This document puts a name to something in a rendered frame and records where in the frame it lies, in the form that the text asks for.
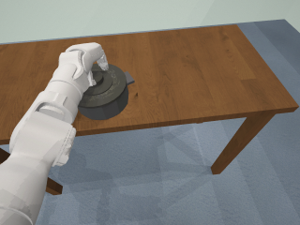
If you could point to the left robot upper arm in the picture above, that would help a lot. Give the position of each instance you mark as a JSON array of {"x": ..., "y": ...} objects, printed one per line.
[{"x": 44, "y": 142}]

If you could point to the lid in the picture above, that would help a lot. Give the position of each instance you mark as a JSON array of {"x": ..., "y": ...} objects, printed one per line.
[{"x": 113, "y": 86}]

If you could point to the pot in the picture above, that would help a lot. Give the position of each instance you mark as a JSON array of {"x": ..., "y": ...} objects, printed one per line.
[{"x": 111, "y": 110}]

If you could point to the knob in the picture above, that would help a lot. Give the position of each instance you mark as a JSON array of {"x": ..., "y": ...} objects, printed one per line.
[{"x": 98, "y": 77}]

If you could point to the left robot hand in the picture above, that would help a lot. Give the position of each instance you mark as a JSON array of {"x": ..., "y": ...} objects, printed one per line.
[{"x": 97, "y": 54}]

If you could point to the robot left forearm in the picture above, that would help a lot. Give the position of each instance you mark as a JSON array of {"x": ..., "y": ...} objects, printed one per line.
[{"x": 61, "y": 97}]

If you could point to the table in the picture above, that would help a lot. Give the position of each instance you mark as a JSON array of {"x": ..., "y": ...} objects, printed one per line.
[{"x": 181, "y": 76}]

